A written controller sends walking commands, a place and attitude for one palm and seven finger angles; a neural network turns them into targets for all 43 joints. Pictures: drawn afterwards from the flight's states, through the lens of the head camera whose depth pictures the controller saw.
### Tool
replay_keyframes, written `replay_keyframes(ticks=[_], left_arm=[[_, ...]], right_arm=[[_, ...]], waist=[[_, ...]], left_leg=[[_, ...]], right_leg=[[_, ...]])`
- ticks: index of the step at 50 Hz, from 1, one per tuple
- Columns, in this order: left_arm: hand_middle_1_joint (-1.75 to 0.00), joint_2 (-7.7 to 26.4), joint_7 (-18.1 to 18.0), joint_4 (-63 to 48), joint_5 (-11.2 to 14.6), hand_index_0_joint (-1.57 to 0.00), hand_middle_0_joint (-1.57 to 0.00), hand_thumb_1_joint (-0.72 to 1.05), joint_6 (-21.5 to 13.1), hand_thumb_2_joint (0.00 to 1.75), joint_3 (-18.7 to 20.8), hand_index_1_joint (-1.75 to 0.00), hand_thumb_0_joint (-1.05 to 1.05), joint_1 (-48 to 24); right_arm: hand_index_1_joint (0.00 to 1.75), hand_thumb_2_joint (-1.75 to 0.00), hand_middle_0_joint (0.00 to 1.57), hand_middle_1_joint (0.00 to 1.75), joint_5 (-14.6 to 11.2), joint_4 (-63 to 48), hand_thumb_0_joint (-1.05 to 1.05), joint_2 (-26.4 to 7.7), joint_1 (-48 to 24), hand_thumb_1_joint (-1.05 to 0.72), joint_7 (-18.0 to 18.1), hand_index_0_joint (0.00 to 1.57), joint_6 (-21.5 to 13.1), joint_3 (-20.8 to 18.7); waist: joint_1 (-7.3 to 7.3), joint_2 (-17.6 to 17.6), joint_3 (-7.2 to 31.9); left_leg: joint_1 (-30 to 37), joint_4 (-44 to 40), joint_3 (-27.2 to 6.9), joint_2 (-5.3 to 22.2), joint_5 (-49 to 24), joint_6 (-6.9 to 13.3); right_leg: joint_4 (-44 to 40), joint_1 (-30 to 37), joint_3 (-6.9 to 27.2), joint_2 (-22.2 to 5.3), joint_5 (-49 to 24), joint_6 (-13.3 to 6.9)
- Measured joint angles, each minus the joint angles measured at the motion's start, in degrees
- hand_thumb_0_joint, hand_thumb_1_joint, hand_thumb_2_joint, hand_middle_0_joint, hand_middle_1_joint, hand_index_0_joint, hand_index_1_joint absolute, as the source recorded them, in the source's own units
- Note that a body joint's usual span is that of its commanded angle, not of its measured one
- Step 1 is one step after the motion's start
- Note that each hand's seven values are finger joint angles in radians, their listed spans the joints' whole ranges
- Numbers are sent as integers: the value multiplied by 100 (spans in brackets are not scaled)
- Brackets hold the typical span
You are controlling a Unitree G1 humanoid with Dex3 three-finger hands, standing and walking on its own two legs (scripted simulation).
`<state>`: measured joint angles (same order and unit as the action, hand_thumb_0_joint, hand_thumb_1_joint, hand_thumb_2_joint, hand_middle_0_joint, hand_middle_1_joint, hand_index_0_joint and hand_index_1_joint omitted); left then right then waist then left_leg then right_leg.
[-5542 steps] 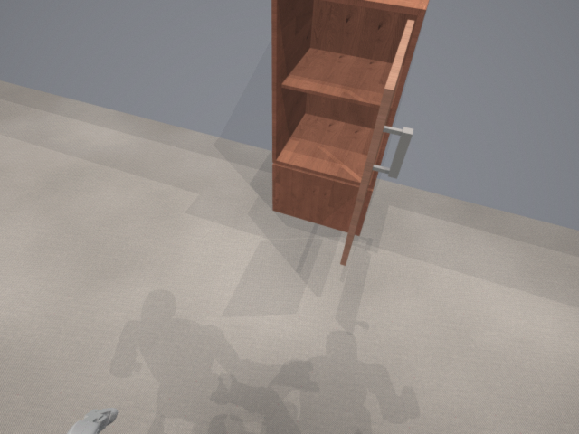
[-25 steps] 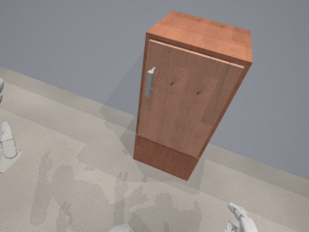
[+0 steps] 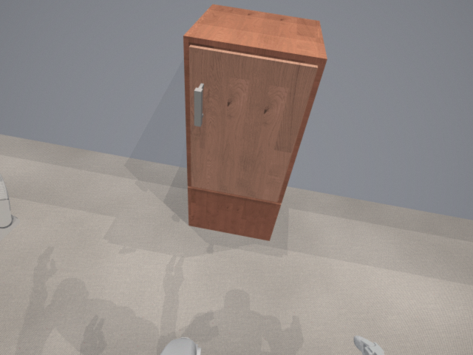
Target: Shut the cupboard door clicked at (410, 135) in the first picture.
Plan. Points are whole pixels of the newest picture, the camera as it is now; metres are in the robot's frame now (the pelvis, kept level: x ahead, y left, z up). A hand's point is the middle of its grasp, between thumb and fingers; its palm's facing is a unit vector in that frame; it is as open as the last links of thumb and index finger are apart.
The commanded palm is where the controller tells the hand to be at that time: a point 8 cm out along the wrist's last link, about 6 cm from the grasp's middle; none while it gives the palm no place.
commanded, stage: stop stepping back and stand still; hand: left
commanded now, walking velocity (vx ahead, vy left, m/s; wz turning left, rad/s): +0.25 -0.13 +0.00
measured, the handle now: (199, 104) +0.85 +0.19 -0.01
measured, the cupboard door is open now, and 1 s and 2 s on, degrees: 0 0 0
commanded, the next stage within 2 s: let the arm hang, fingers relaxed in 0.36 s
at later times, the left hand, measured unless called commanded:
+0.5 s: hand (17, 230) +0.19 +0.28 +0.19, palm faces +0.47 -0.67 -0.57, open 7.4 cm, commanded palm none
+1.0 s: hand out of the picture +0.01 +0.21 -0.15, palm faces +0.09 -0.97 -0.22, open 7.1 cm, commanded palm none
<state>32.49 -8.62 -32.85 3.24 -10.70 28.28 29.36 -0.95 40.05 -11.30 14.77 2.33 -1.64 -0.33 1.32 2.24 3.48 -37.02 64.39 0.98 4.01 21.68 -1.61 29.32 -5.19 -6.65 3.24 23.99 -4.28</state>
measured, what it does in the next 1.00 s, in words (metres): steps on the spot: left foot, then right foot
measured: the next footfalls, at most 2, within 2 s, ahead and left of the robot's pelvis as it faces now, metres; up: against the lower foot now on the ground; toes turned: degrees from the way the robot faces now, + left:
left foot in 0.14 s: +0.10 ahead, +0.19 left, +0.00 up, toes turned +7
right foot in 0.34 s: +0.05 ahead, -0.06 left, +0.00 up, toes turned -2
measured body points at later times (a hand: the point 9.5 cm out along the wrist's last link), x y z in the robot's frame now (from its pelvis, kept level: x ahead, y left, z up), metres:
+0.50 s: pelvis +0.01 +0.01 +0.01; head +0.00 -0.03 +0.46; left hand +0.16 +0.32 +0.22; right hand +0.15 -0.21 -0.11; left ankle +0.03 +0.15 -0.66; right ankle +0.01 -0.06 -0.72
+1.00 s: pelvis +0.00 +0.02 +0.02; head +0.00 +0.02 +0.47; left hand +0.01 +0.26 -0.14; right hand +0.05 -0.21 -0.14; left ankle +0.02 +0.15 -0.72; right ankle +0.01 -0.05 -0.72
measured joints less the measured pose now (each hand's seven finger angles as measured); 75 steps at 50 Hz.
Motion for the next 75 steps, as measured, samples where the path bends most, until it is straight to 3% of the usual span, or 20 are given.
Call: replay_keyframes(ticks=[2, 5, 7, 8, 10, 12, 16, 18, 20, 23, 25, 30, 34, 36, 38, 40, 42, 53, 75], left_arm=[[-30, -294, -92, 397, -16, -22, -21, 89, 13, 90, 3, -30, 0, -247], [-30, -829, -223, 747, -19, -21, -21, 89, 166, 90, -198, -30, 0, -489], [-30, -1101, -247, 663, 11, -21, -20, 89, 274, 90, -437, -30, 1, -527], [-30, -1140, -239, 583, 36, -21, -20, 90, 297, 90, -503, -30, 1, -540], [-30, -1000, -168, 440, 61, -20, -20, 90, 256, 90, -502, -30, 1, -507], [-30, -710, -71, 194, 87, -21, -20, 90, 206, 90, -380, -30, 1, -336], [-30, -263, -16, -397, 85, -21, -21, 89, 39, 90, 13, -30, 1, 212], [-30, -130, -40, -506, 38, -21, -21, 89, -69, 90, 182, -30, 1, 445], [-30, -151, -53, -410, -14, -21, -21, 89, -138, 90, 181, -30, 1, 558], [-30, -503, -89, 110, -56, -22, -21, 89, -216, 90, 51, -30, 1, 606], [-30, -759, 87, 1110, -284, -21, -21, 89, -26, 90, -370, -30, 0, 123], [-30, -1638, 577, 4401, -463, -20, -19, 91, 1050, 90, -1731, -30, 0, -1134], [-30, -2202, 790, 6398, -509, -19, -19, 91, 1315, 90, -2580, -29, 0, -1310], [-30, -2465, 833, 7139, -466, -20, -19, 91, 1358, 90, -2836, -29, 1, -1225], [-30, -2552, 674, 7541, -253, -21, -20, 98, 1231, 90, -2574, -30, -4, -1317], [-30, -2377, 644, 7824, -321, -21, -21, 102, 1177, 89, -2512, -30, -8, -1447], [-30, -2252, 691, 8146, -367, -21, -21, 103, 1184, 89, -2542, -30, -8, -1491], [-30, -2210, 752, 9454, -393, -20, -20, 94, 1200, 90, -2705, -30, -2, -1217], [-30, -2743, 677, 9957, -400, -20, -20, 91, 1139, 90, -2792, -30, 0, -1020]], right_arm=[[30, -90, 21, 30, -18, 35, 2, 28, 167, -90, 44, 20, 42, 15], [30, -90, 21, 30, 18, -72, 2, -80, 369, -90, 149, 20, -37, 10], [30, -90, 21, 30, 45, -229, 2, -270, 417, -90, 213, 20, -154, -29], [30, -90, 21, 30, 59, -230, 2, -268, 305, -90, 238, 20, -197, -63], [30, -90, 20, 30, 92, -200, 2, -48, 12, -90, 244, 20, -236, -44], [30, -90, 20, 29, 125, -249, 2, 237, -120, -90, 176, 20, -312, 58], [30, -90, 21, 30, 144, -470, 2, 505, -62, -90, -13, 20, -428, 209], [30, -90, 21, 30, 122, -530, 2, 481, 4, -90, -77, 20, -398, 212], [30, -90, 21, 30, 102, -406, 2, 384, 35, -90, -104, 20, -286, 183], [30, -90, 21, 30, 85, -146, 2, 176, 43, -90, -88, 20, -172, 143], [30, -90, 21, 30, 96, 87, 2, -11, 19, -90, -248, 20, -273, 4], [30, -90, 20, 30, 126, 211, 2, -379, -359, -90, -319, 20, 193, -53], [30, -90, 20, 29, 226, 332, 1, -221, -540, -90, -313, 19, 332, -4], [30, -90, 20, 29, 246, 463, 1, -133, -480, -90, -305, 19, 306, 44], [30, -90, 20, 29, 258, 752, 1, 28, -373, -90, -234, 19, 262, 67], [30, -90, 20, 29, 259, 1055, 1, 138, -270, -90, -189, 19, 313, 129], [30, -90, 20, 29, 262, 1263, 1, 179, -199, -90, -137, 20, 350, 109], [30, -90, 20, 29, 208, 1971, 1, 129, 140, -91, -47, 19, 333, 40], [30, -90, 20, 29, 172, 2574, 1, 589, 652, -90, -16, 19, 238, 81]], waist=[[-15, 142, 140], [-149, 155, 140], [-244, -27, 30], [-310, -22, -98], [-356, 182, -464], [-415, 378, -669], [-365, 257, -764], [-325, 1, -713], [-251, -195, -583], [-68, -305, -341], [-54, -410, -185], [-200, -622, -325], [-291, -370, -615], [-302, -227, -672], [-242, 40, -726], [-78, 222, -721], [-45, 211, -670], [-200, -441, -566], [-211, -191, -504]], left_leg=[[262, -142, 25, 141, -76, 83], [978, -1456, 134, 273, -37, 176], [1486, -2464, 95, 274, -137, 251], [1391, -2402, 76, 220, -376, 168], [1364, -2221, 184, 133, -564, -1], [1446, -2418, 238, 97, -726, -67], [1516, -2766, 221, 218, -899, -149], [1380, -2499, 153, 304, -429, -110], [1116, -1673, 2, 175, 256, -15], [849, -590, 17, -119, 191, 17], [732, -523, 231, -155, 331, 34], [1074, -1565, 435, -214, 281, 30], [1651, -2333, 254, -247, 28, 79], [2067, -3010, 122, -201, -808, 125], [2165, -3133, 3, -161, -740, 37], [2247, -3208, -23, -106, -698, -55], [2318, -3334, -28, -53, -748, -73], [2664, -3976, 253, -142, -1087, 142], [2641, -4127, 491, -392, -1183, 411]], right_leg=[[3, 55, 72, -148, 3, 98], [198, 80, 29, -363, 133, 209], [784, -147, -51, -448, 448, 277], [1256, -385, 65, -480, 643, 286], [2147, -880, 511, -389, 728, 308], [2437, -1272, 641, -277, 605, 346], [1505, -1373, 304, -179, 185, 343], [1064, -1241, 154, -108, -195, 165], [957, -1179, 86, -106, -345, -62], [486, -951, 210, -186, -501, -95], [248, -862, 158, -326, -607, -52], [424, -860, -41, -582, -478, -2], [568, -832, -63, -463, -397, -27], [617, -796, -114, -303, -352, -32], [584, -715, -216, -247, -328, -41], [284, -540, -237, -173, -484, -92], [-29, -393, -236, -100, -657, -59], [-779, -89, 27, -156, -1168, 135], [-627, -303, 246, -422, -1206, 388]])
